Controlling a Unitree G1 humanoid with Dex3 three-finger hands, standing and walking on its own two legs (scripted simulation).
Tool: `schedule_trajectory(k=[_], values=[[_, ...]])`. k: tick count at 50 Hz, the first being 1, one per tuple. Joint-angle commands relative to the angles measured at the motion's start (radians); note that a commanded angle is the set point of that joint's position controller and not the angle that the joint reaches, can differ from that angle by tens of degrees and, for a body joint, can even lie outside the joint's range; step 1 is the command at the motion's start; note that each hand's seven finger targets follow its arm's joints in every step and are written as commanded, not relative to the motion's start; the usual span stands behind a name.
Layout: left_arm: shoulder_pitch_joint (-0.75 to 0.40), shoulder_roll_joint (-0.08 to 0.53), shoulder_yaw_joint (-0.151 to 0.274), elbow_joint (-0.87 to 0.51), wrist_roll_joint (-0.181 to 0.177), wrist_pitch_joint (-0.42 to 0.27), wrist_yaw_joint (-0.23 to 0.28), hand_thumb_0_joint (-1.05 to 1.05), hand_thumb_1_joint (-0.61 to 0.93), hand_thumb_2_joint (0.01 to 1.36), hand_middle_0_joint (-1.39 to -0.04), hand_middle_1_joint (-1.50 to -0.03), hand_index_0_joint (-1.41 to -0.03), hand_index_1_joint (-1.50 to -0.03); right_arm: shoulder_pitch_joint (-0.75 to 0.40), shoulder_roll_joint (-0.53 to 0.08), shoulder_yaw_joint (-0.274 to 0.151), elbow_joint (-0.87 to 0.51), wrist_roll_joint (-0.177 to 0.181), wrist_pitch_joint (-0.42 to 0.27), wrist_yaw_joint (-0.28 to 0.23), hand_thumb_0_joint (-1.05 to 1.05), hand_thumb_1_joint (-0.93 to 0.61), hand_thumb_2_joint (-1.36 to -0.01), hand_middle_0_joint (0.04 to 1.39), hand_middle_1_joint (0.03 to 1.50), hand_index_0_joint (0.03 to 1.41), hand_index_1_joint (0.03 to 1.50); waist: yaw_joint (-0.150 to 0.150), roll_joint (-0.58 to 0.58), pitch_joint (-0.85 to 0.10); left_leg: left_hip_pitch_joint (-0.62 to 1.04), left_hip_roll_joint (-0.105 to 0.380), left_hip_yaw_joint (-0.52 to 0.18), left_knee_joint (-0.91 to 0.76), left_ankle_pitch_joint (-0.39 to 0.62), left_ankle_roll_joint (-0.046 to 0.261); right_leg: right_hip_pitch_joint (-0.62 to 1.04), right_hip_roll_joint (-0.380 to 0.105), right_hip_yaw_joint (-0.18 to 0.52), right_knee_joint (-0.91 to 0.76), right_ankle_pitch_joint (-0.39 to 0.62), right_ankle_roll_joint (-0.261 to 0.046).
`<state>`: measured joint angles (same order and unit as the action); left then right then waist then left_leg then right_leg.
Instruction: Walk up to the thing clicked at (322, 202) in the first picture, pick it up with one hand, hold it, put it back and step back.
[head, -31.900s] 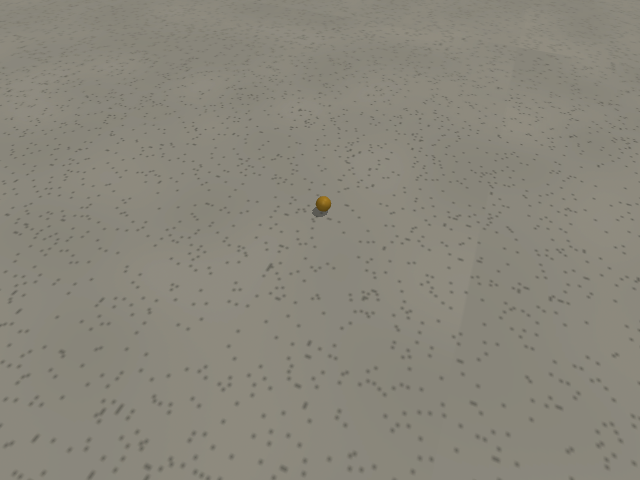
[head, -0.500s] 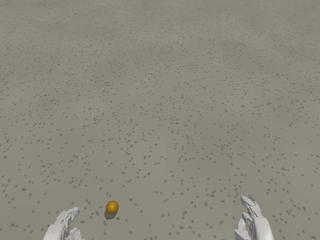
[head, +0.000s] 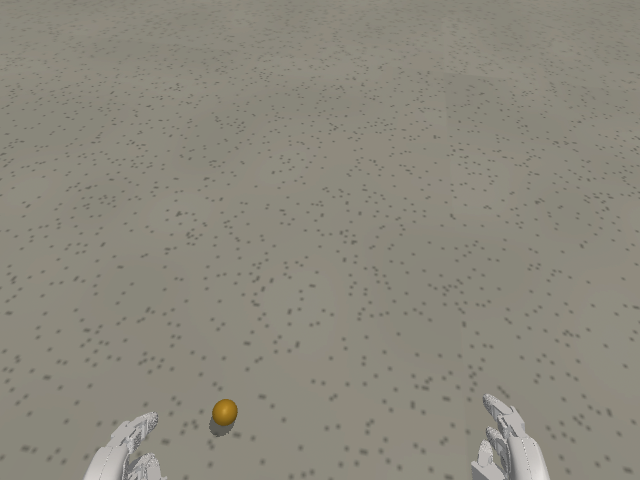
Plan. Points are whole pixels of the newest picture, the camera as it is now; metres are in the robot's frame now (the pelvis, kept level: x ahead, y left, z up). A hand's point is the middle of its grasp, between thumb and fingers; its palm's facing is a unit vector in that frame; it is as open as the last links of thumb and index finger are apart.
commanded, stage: home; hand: left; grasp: from above
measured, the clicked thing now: (225, 412) +0.44 +0.24 -0.68
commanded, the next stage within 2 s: stand in 0.42 s
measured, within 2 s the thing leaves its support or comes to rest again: neither
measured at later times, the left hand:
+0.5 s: hand out of the picture +0.16 +0.17 -0.05, palm faces +0.04 -0.98 -0.21, open 7.4 cm
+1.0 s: hand out of the picture +0.07 +0.23 -0.10, palm faces +0.04 -0.95 -0.32, open 7.4 cm
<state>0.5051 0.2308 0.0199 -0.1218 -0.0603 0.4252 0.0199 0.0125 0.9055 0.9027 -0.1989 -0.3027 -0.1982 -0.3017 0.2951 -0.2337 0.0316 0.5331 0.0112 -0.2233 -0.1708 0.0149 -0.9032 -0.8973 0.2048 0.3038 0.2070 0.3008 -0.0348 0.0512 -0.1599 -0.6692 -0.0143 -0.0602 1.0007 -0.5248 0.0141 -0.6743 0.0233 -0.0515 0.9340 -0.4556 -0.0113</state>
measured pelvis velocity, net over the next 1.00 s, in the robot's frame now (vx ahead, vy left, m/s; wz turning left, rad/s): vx -0.01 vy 0.01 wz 0.00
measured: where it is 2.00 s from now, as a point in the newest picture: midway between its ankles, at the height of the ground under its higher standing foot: outside the picture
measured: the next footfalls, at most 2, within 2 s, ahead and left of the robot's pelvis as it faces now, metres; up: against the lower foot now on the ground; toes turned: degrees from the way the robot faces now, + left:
none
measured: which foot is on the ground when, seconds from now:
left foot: down 0.00-1.00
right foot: down 0.00-1.00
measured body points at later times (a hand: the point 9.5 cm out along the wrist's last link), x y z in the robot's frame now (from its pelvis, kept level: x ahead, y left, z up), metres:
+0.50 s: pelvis +0.00 +0.00 +0.00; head +0.03 -0.01 +0.45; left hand +0.16 +0.22 -0.03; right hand +0.16 -0.25 -0.07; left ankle -0.02 +0.11 -0.68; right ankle +0.00 -0.12 -0.68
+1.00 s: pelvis -0.01 +0.01 +0.05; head +0.00 +0.00 +0.50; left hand +0.07 +0.28 -0.08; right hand +0.07 -0.27 -0.08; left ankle -0.02 +0.11 -0.68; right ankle +0.00 -0.12 -0.68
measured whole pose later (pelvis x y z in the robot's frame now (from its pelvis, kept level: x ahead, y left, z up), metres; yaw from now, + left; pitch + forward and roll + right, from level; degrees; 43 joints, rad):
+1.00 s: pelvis -0.01 +0.01 +0.05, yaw +0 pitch -2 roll +0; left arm 0.20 0.26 0.04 0.95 0.03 0.02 0.04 0.01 0.90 0.90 -0.20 -0.30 -0.20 -0.30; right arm 0.20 -0.28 -0.04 0.99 -0.05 -0.01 -0.03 0.01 -0.91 -0.90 0.20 0.30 0.20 0.30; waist 0.02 0.00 0.04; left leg -0.18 -0.05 -0.03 0.52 -0.30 0.03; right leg -0.22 -0.01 -0.01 0.53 -0.27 0.00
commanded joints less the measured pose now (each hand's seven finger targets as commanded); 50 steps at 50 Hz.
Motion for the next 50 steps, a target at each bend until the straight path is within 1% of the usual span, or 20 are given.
schedule_trajectory(k=[1, 2, 10, 17, 19, 22, 23, 24, 25, 26, 27, 28, 29, 30, 31, 34, 35, 38, 44, 50], values=[[0.000, 0.105, 0.067, -0.177, 0.002, -0.049, 0.006, 0.000, 0.900, 0.899, -0.199, -0.299, -0.199, -0.299, -0.053, -0.125, -0.059, -0.157, 0.003, -0.055, -0.013, 0.000, -0.901, -0.899, 0.200, 0.299, 0.199, 0.299, -0.005, -0.020, -0.126, 0.073, 0.006, -0.010, -0.144, 0.365, -0.001, 0.132, 0.004, -0.002, -0.117, 0.281, -0.007], [-0.005, 0.104, 0.061, -0.174, 0.004, -0.049, 0.004, 0.000, 0.900, 0.899, -0.199, -0.299, -0.199, -0.299, -0.052, -0.127, -0.060, -0.159, 0.003, -0.056, -0.014, 0.000, -0.901, -0.899, 0.200, 0.299, 0.200, 0.299, -0.013, -0.030, -0.127, 0.075, 0.005, -0.008, -0.144, 0.367, 0.000, 0.133, 0.003, 0.000, -0.115, 0.285, -0.007], [-0.017, 0.116, 0.072, -0.179, 0.008, -0.047, 0.006, 0.000, 0.900, 0.899, -0.199, -0.300, -0.199, -0.299, -0.063, -0.121, -0.057, -0.163, 0.004, -0.051, -0.013, 0.000, -0.901, -0.899, 0.200, 0.299, 0.199, 0.299, -0.001, -0.018, -0.086, 0.050, -0.001, 0.005, -0.151, 0.280, 0.007, 0.117, -0.002, 0.007, -0.146, 0.226, -0.001], [-0.018, 0.107, 0.059, -0.186, 0.007, -0.045, 0.006, 0.000, 0.900, 0.899, -0.199, -0.299, -0.199, -0.299, -0.062, -0.124, -0.058, -0.162, 0.004, -0.050, -0.011, 0.000, -0.901, -0.899, 0.200, 0.300, 0.200, 0.300, -0.006, 0.005, -0.087, 0.064, 0.004, -0.003, -0.156, 0.312, -0.002, 0.109, 0.001, 0.001, -0.127, 0.241, -0.005], [-0.006, 0.114, 0.070, -0.186, 0.003, -0.044, 0.006, 0.000, 0.900, 0.899, -0.199, -0.299, -0.199, -0.299, -0.059, -0.120, -0.056, -0.166, 0.005, -0.049, -0.010, 0.000, -0.901, -0.899, 0.200, 0.299, 0.200, 0.299, -0.006, -0.013, -0.106, 0.064, 0.003, -0.007, -0.149, 0.328, 0.001, 0.125, 0.002, -0.001, -0.127, 0.256, -0.004], [-0.031, 0.098, 0.051, -0.199, 0.001, -0.045, 0.005, 0.000, 0.900, 0.899, -0.199, -0.299, -0.199, -0.299, -0.062, -0.118, -0.052, -0.175, 0.006, -0.050, -0.009, 0.000, -0.901, -0.900, 0.200, 0.300, 0.200, 0.300, -0.012, -0.018, -0.088, 0.056, 0.001, 0.001, -0.150, 0.296, 0.006, 0.111, 0.000, 0.002, -0.136, 0.241, 0.000], [-0.009, 0.116, 0.077, -0.171, 0.002, -0.041, 0.007, 0.000, 0.900, 0.899, -0.199, -0.299, -0.199, -0.299, -0.063, -0.125, -0.059, -0.164, 0.006, -0.048, -0.011, 0.000, -0.901, -0.899, 0.200, 0.300, 0.200, 0.300, -0.006, -0.018, -0.083, 0.052, 0.002, -0.004, -0.155, 0.280, 0.004, 0.110, 0.002, 0.002, -0.133, 0.219, -0.003], [-0.017, 0.097, 0.055, -0.189, 0.003, -0.044, 0.004, 0.000, 0.900, 0.899, -0.199, -0.299, -0.199, -0.299, -0.063, -0.115, -0.054, -0.174, 0.005, -0.049, -0.010, 0.000, -0.901, -0.899, 0.200, 0.299, 0.200, 0.299, -0.014, -0.021, -0.109, 0.062, 0.000, 0.000, -0.145, 0.297, 0.007, 0.118, 0.000, 0.003, -0.137, 0.242, 0.000], [-0.018, 0.115, 0.078, -0.178, 0.002, -0.042, 0.007, 0.000, 0.900, 0.899, -0.199, -0.299, -0.199, -0.299, -0.064, -0.128, -0.061, -0.170, 0.007, -0.049, -0.011, 0.000, -0.901, -0.899, 0.200, 0.300, 0.200, 0.300, -0.007, -0.035, -0.088, 0.049, 0.001, -0.002, -0.153, 0.267, 0.008, 0.112, 0.001, 0.003, -0.141, 0.212, 0.000], [-0.319, 0.179, 0.063, 0.173, 0.131, -0.240, 0.041, 0.000, 0.900, 0.899, -0.199, -0.299, -0.199, -0.299, -0.131, -0.210, -0.091, 0.081, -0.129, 0.057, 0.048, 0.000, -0.901, -0.899, 0.200, 0.299, 0.200, 0.299, 0.066, -0.088, 0.137, 0.095, 0.053, -0.039, -0.251, 0.403, 0.038, 0.254, -0.081, 0.114, -0.190, 0.214, -0.045], [-0.243, 0.189, 0.081, 0.337, 0.131, -0.306, 0.036, 0.000, 0.899, 0.900, -0.200, -0.300, -0.200, -0.300, -0.138, -0.209, -0.106, 0.104, -0.125, 0.094, 0.070, 0.000, -0.900, -0.900, 0.200, 0.300, 0.200, 0.300, 0.062, -0.116, 0.044, 0.167, 0.043, -0.011, -0.248, 0.462, 0.048, 0.308, -0.092, 0.154, -0.214, 0.272, -0.074], [-0.231, 0.197, 0.082, 0.382, 0.134, -0.340, 0.033, 0.000, 0.899, 0.900, -0.200, -0.300, -0.200, -0.300, -0.119, -0.212, -0.101, 0.098, -0.123, 0.111, 0.084, 0.000, -0.900, -0.900, 0.200, 0.300, 0.200, 0.300, 0.050, -0.129, -0.006, 0.230, 0.045, -0.013, -0.251, 0.517, 0.044, 0.325, -0.100, 0.168, -0.205, 0.342, -0.090], [-0.256, 0.189, 0.071, 0.406, 0.132, -0.356, 0.026, 0.000, 0.899, 0.900, -0.200, -0.300, -0.200, -0.300, -0.094, -0.213, -0.097, 0.100, -0.128, 0.121, 0.096, 0.000, -0.900, -0.900, 0.200, 0.300, 0.200, 0.300, 0.031, -0.077, 0.016, 0.217, 0.043, -0.037, -0.282, 0.461, 0.043, 0.318, -0.089, 0.166, -0.221, 0.330, -0.077], [-0.247, 0.189, 0.065, 0.448, 0.126, -0.373, 0.022, 0.000, 0.899, 0.900, -0.200, -0.300, -0.200, -0.300, -0.117, -0.206, -0.096, 0.113, -0.111, 0.124, 0.110, 0.000, -0.900, -0.900, 0.200, 0.300, 0.200, 0.300, 0.057, -0.038, 0.008, 0.263, 0.044, -0.046, -0.310, 0.437, 0.048, 0.352, -0.098, 0.159, -0.224, 0.342, -0.066], [-0.268, 0.197, 0.068, 0.495, 0.123, -0.384, 0.021, 0.000, 0.899, 0.900, -0.200, -0.300, -0.200, -0.300, -0.119, -0.180, -0.097, 0.135, -0.079, 0.127, 0.124, 0.000, -0.900, -0.900, 0.200, 0.300, 0.200, 0.300, 0.060, -0.052, -0.009, 0.285, 0.041, -0.034, -0.329, 0.429, 0.048, 0.387, -0.105, 0.152, -0.233, 0.348, -0.055], [-0.305, 0.192, 0.073, 0.620, 0.108, -0.397, 0.023, 0.000, 0.899, 0.900, -0.200, -0.300, -0.200, -0.300, -0.151, -0.175, -0.107, 0.176, -0.062, 0.142, 0.138, 0.000, -0.900, -0.900, 0.200, 0.300, 0.200, 0.300, 0.068, -0.095, 0.002, 0.329, 0.033, -0.033, -0.347, 0.416, 0.039, 0.396, -0.119, 0.168, -0.304, 0.350, -0.046], [-0.326, 0.190, 0.071, 0.660, 0.108, -0.403, 0.025, 0.000, 0.899, 0.900, -0.200, -0.300, -0.200, -0.300, -0.154, -0.175, -0.108, 0.199, -0.063, 0.149, 0.141, 0.000, -0.900, -0.900, 0.200, 0.300, 0.200, 0.300, 0.068, -0.091, 0.024, 0.338, 0.032, -0.041, -0.375, 0.357, 0.039, 0.387, -0.124, 0.173, -0.331, 0.295, -0.040], [-0.355, 0.195, 0.072, 0.757, 0.112, -0.423, 0.024, 0.000, 0.899, 0.900, -0.200, -0.300, -0.200, -0.300, -0.150, -0.179, -0.113, 0.246, -0.068, 0.165, 0.145, 0.000, -0.900, -0.900, 0.200, 0.300, 0.200, 0.300, 0.055, -0.079, 0.071, 0.377, 0.040, -0.051, -0.425, 0.309, 0.040, 0.381, -0.128, 0.177, -0.394, 0.221, -0.035], [-0.358, 0.184, 0.066, 0.918, 0.097, -0.440, 0.026, 0.000, 0.899, 0.900, -0.200, -0.300, -0.200, -0.300, -0.141, -0.197, -0.112, 0.331, -0.059, 0.175, 0.135, 0.000, -0.900, -0.900, 0.200, 0.300, 0.200, 0.300, 0.057, -0.036, 0.118, 0.412, 0.078, -0.095, -0.556, 0.428, 0.035, 0.499, -0.113, 0.137, -0.440, 0.365, -0.021], [-0.354, 0.203, 0.061, 1.046, 0.089, -0.441, 0.028, 0.000, 0.899, 0.900, -0.200, -0.300, -0.200, -0.300, -0.135, -0.213, -0.112, 0.414, -0.047, 0.184, 0.127, 0.000, -0.900, -0.900, 0.200, 0.300, 0.200, 0.300, 0.055, -0.048, 0.144, 0.511, 0.085, -0.085, -0.627, 0.504, 0.020, 0.538, -0.122, 0.129, -0.514, 0.399, -0.016]])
